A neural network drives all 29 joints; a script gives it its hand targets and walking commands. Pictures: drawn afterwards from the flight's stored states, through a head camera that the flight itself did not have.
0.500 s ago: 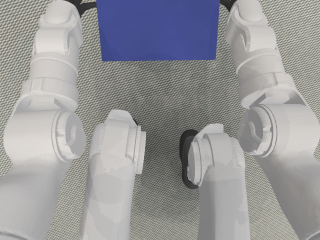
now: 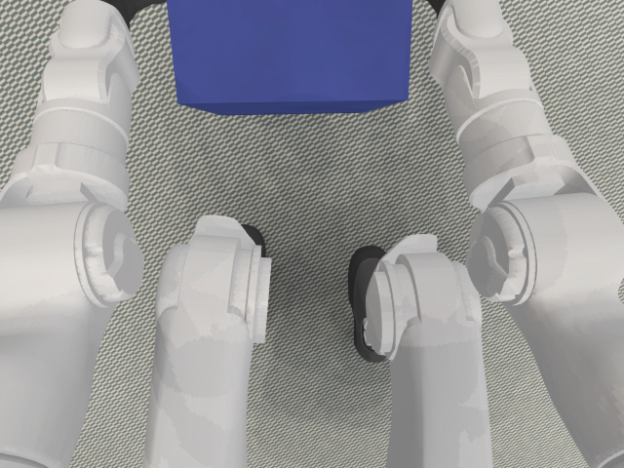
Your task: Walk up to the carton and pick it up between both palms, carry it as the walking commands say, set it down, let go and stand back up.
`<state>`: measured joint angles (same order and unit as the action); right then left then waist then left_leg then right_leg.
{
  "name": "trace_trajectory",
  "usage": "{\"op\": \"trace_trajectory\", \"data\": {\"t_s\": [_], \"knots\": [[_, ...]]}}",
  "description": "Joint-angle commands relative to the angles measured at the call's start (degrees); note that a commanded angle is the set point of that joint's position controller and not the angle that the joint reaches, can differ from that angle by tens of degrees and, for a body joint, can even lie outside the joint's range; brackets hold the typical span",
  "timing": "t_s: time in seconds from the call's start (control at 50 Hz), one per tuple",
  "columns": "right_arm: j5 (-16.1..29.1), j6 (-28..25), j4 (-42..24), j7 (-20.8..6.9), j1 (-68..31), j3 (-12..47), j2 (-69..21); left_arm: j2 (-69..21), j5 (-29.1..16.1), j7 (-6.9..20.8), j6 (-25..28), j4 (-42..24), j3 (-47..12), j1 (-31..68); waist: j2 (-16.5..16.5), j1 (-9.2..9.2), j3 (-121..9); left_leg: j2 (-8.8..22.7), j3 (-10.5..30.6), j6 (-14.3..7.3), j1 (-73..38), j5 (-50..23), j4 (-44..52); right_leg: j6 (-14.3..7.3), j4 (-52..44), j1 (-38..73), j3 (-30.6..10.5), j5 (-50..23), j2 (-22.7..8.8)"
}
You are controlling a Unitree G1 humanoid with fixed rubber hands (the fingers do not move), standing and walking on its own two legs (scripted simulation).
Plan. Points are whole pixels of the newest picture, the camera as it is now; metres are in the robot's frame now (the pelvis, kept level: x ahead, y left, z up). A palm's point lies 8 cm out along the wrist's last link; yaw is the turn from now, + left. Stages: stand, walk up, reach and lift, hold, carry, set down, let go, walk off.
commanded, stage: set down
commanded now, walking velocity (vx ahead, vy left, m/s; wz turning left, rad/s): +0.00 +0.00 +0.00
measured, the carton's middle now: out of the picture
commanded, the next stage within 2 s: let go in 1.72 s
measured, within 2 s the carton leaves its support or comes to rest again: neither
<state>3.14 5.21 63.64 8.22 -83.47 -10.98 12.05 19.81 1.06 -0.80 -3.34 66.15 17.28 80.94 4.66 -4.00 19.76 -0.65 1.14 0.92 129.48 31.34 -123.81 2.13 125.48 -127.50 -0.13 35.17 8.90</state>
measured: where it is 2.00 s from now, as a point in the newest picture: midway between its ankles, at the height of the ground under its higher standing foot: (305, 314)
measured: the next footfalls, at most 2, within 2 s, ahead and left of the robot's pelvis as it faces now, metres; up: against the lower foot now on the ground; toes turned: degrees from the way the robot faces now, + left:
none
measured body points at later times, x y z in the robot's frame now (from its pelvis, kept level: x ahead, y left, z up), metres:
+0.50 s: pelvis -0.01 +0.01 +0.01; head +0.36 +0.05 +0.25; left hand +0.53 +0.28 -0.16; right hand +0.57 -0.09 -0.15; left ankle +0.12 +0.12 -0.34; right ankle +0.10 -0.10 -0.34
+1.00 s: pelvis +0.00 +0.01 +0.11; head +0.32 +0.06 +0.42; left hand +0.52 +0.29 +0.00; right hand +0.57 -0.09 +0.01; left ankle +0.12 +0.12 -0.34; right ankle +0.10 -0.10 -0.34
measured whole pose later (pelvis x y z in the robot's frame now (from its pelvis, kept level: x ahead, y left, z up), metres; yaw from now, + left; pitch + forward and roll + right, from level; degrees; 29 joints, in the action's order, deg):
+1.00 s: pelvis +0.00 +0.01 +0.11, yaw +1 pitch +43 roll -3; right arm 2.4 11.3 54.1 8.1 -74.3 -12.3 13.1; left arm 21.6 -3.9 -0.8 -9.3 58.3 14.6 73.6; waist 2.6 -3.2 2.3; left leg -2.1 1.2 -0.8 118.4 25.8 -101.1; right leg 1.6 102.2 -115.2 -0.3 30.4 4.5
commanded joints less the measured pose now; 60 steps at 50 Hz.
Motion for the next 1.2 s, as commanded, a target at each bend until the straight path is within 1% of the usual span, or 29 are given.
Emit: {"op": "trace_trajectory", "data": {"t_s": [0.0, 0.02, 0.1, 0.14, 0.16, 0.26, 0.3, 0.4, 0.44, 0.48, 0.5, 0.54, 0.58, 0.62, 0.64, 0.68, 0.72, 0.74, 0.84, 0.88, 0.92, 0.98, 1.0, 1.04, 1.08, 1.12, 1.14, 1.16, 1.18], "knots": [[3.06, -1.7, -5.19, 0.03, -12.33, 3.5, 5.9, 9.64, -4.49, -1.48, 2.89, -3.52, -2.52, 14.09, -2.0, -4.65, -61.03, 0.52, -1.32, 0.23, -33.84, -21.21, 8.22, 1.78, -9.48, 22.79, 1.43, -16.43, -2.82], [4.3, -2.1, -5.67, 0.01, -13.17, 5.15, 5.87, 9.82, -6.0, -1.57, 3.17, -2.71, -3.31, 14.17, -0.58, -4.62, -62.02, 0.57, -0.78, -0.04, -34.36, -22.32, 8.08, 1.97, -9.12, 22.77, 1.66, -17.04, -3.09], [6.73, -2.45, -7.08, 0.04, -14.38, 7.8, 7.86, 11.72, -8.72, -1.42, 3.87, -0.61, -4.34, 14.24, -0.15, -5.45, -62.77, 1.26, -0.68, -0.39, -31.9, -22.25, 7.72, 1.65, -9.11, 24.07, 0.55, -17.03, -3.99], [6.77, -2.19, -5.26, -0.09, -13.47, 7.53, 8.47, 11.18, -10.17, -1.15, 3.85, -0.74, -5.95, 15.24, -0.41, -3.84, -62.38, 1.33, -0.33, -0.33, -32.33, -20.91, 8.26, 1.21, -9.14, 23.98, 0.95, -15.56, -4.25], [7.17, -2.31, -6.7, -0.03, -14.87, 7.88, 8.71, 11.81, -10.86, -1.08, 3.89, -1.24, -6.2, 15.75, 0.43, -3.73, -62.82, 1.34, 0.02, -0.57, -32.21, -20.24, 8.54, 1.27, -8.93, 24.43, 1.2, -15.14, -4.36], [6.55, -2.01, -4.14, -0.53, -13.71, 6.81, 10.77, 11.7, -11.62, -0.83, 3.43, 0.26, -7.05, 16.27, -1.46, -2.99, -60.62, 1.64, 0.34, -0.12, -33.85, -18.3, 8.65, 0.8, -8.92, 21.84, 1.71, -11.78, -4.78], [6.38, -2.05, -6.18, -0.44, -14.3, 6.84, 10.37, 13.41, -11.38, -1.08, 3.5, -2.21, -6.15, 17.08, -0.42, -2.99, -64.12, 1.33, 0.24, -0.28, -36.1, -18.93, 8.85, 1.11, -9.0, 24.12, 2.46, -12.44, -4.76], [6.71, -0.99, -13.53, 0.68, -14.53, 6.52, 11.35, 13.66, -10.78, -2.24, 2.09, -8.75, -6.41, 16.89, -2.54, -3.36, -78.22, 0.31, -0.38, -0.13, -48.66, -24.09, 10.19, 0.99, -10.0, 28.16, 4.51, -13.94, -3.94], [7.72, 0.25, -14.74, 1.29, -14.0, 6.57, 11.35, 14.41, -10.24, -2.4, 0.81, -9.51, -6.74, 15.99, -4.31, -3.63, -83.94, -0.01, -1.45, -0.24, -52.25, -21.79, 10.92, 0.82, -11.19, 31.42, 4.71, -12.16, -3.77], [7.28, 1.3, -15.15, 1.76, -13.53, 5.27, 12.41, 14.84, -9.79, -2.47, -0.32, -11.14, -6.21, 15.77, -5.5, -2.84, -84.4, -0.42, -1.85, -0.06, -52.58, -20.59, 11.97, 0.42, -12.16, 32.64, 4.8, -11.6, -3.56], [6.94, 1.39, -18.48, 1.99, -14.75, 4.71, 12.84, 13.99, -10.79, -2.58, -0.64, -15.32, -6.64, 16.71, -5.12, -1.63, -87.56, -0.8, -1.7, -0.18, -54.04, -21.89, 12.37, 0.28, -12.58, 34.26, 5.1, -12.92, -3.26], [7.04, 2.25, -17.54, 2.15, -13.51, 4.22, 12.82, 13.55, -9.87, -2.74, -1.85, -14.14, -6.83, 15.89, -7.23, -1.62, -88.84, -0.91, -1.87, -0.08, -56.78, -22.96, 13.06, -0.07, -13.62, 34.46, 4.93, -13.15, -3.22], [6.17, 3.05, -18.46, 2.27, -12.95, 3.4, 12.85, 13.94, -10.41, -2.74, -2.51, -17.46, -6.58, 16.57, -6.5, -0.63, -89.12, -1.19, -1.58, -0.15, -57.19, -22.51, 14.51, -0.15, -15.1, 35.42, 4.84, -12.75, -3.1], [5.89, 3.37, -19.87, 2.3, -13.1, 2.37, 13.22, 13.53, -10.37, -2.69, -3.07, -19.88, -6.73, 17.07, -7.77, 0.0, -90.31, -1.39, -1.92, -0.08, -58.29, -23.18, 15.66, -0.54, -16.74, 36.16, 4.64, -13.37, -2.85], [6.2, 3.7, -19.62, 2.11, -14.02, 3.02, 12.76, 14.22, -10.16, -2.7, -3.57, -19.39, -6.44, 17.31, -6.49, -0.22, -90.39, -1.28, -1.7, -0.28, -58.8, -23.24, 16.41, -0.36, -17.32, 36.15, 4.82, -13.1, -3.02], [5.59, 4.23, -20.21, 2.13, -13.29, 2.4, 13.38, 13.46, -9.93, -2.62, -4.39, -18.32, -6.74, 16.07, -8.24, -0.44, -91.14, -1.32, -1.85, -0.11, -60.87, -22.99, 18.1, -0.64, -19.08, 36.23, 4.79, -12.05, -2.87], [5.38, 4.88, -20.21, 1.91, -12.99, 2.43, 12.32, 14.33, -9.08, -2.6, -4.82, -19.32, -5.81, 15.81, -7.45, -1.16, -90.62, -1.49, -1.85, -0.31, -60.5, -21.85, 20.11, -0.54, -20.81, 36.33, 4.67, -11.04, -2.78], [4.64, 5.13, -18.84, 1.74, -12.58, 2.08, 12.23, 13.39, -9.5, -2.4, -5.07, -18.63, -5.84, 15.18, -6.27, -0.59, -88.43, -1.67, -1.76, -0.37, -58.51, -20.76, 21.59, -0.54, -21.95, 35.51, 4.8, -10.28, -2.74], [2.48, 5.29, -17.78, 0.63, -9.1, 0.45, 10.02, 10.71, -7.24, -1.21, -5.38, -15.94, -4.3, 10.89, -7.59, -1.01, -82.65, -1.58, -2.02, 0.1, -57.27, -19.9, 27.4, -0.44, -27.65, 31.71, 4.77, -8.56, -2.49], [0.76, 5.15, -16.2, 0.23, -6.05, -0.59, 8.52, 9.87, -5.8, -0.66, -5.01, -16.22, -2.84, 8.59, -7.12, -0.88, -81.07, -1.5, -2.25, 0.38, -56.34, -21.44, 29.38, -0.24, -29.87, 31.34, 4.61, -10.07, -2.37], [-1.0, 4.98, -14.19, -0.22, -4.38, -1.77, 7.35, 8.23, -4.67, 0.0, -4.94, -12.53, -2.28, 6.12, -5.61, -0.53, -75.14, -1.42, -2.25, 0.31, -52.94, -18.55, 32.06, -0.04, -32.03, 29.65, 4.98, -8.08, -2.63], [-3.22, 4.36, -15.48, -0.4, -2.93, -3.82, 6.73, 6.85, -3.76, 0.69, -4.42, -14.99, -0.8, 4.67, -5.12, 0.22, -75.31, -1.76, -2.61, 0.67, -52.28, -18.37, 35.64, -0.13, -35.2, 32.98, 4.7, -9.39, -2.64], [-3.66, 4.35, -14.87, -0.59, -2.05, -3.66, 5.68, 7.01, -3.18, 1.01, -4.36, -14.33, -0.21, 3.81, -4.24, -0.2, -74.6, -1.91, -2.83, 0.55, -51.94, -18.35, 36.75, 0.06, -36.3, 34.08, 4.67, -9.63, -2.7], [-4.49, 4.16, -16.47, -0.72, -0.73, -5.23, 5.39, 7.16, -2.19, 1.36, -4.21, -15.68, 0.72, 2.56, -5.2, 0.01, -76.37, -2.14, -2.82, 0.7, -54.45, -20.29, 38.33, 0.26, -38.25, 36.21, 4.48, -11.41, -2.56], [-4.24, 4.13, -17.67, -1.08, -0.4, -4.82, 4.6, 7.08, -1.35, 1.64, -4.08, -14.76, 1.59, 0.68, -5.32, -1.28, -75.75, -2.42, -3.43, 0.63, -54.76, -21.23, 40.14, 0.38, -40.2, 38.28, 4.02, -12.56, -2.58], [-4.71, 4.02, -18.19, -1.14, 1.35, -4.93, 3.79, 7.32, -1.67, 1.95, -3.78, -18.15, 2.09, 0.73, -3.23, -0.16, -78.45, -2.72, -3.32, 0.52, -56.37, -22.7, 41.98, 0.8, -42.27, 42.72, 4.08, -14.91, -2.32], [-4.01, 3.92, -20.32, -1.15, 1.8, -4.31, 3.34, 7.76, -0.99, 2.26, -3.72, -18.54, 2.56, -0.56, -4.02, -1.4, -79.7, -2.73, -3.49, 0.28, -58.01, -25.22, 42.65, 0.89, -43.09, 44.43, 3.53, -17.09, -2.49], [-4.21, 4.0, -21.04, -1.06, 2.33, -4.78, 4.16, 7.18, -1.21, 2.47, -3.76, -19.98, 2.32, -0.47, -5.28, -1.24, -81.18, -2.99, -3.68, 0.72, -59.61, -26.71, 43.35, 0.8, -44.01, 45.72, 3.22, -18.46, -2.45], [-4.51, 3.89, -23.01, -1.06, 2.33, -4.6, 4.63, 7.29, -1.73, 2.66, -3.83, -19.75, 2.42, -2.15, -3.32, -0.63, -81.67, -3.06, -3.36, 0.35, -60.73, -28.38, 44.15, 1.04, -45.26, 47.39, 3.38, -20.05, -2.31]]}}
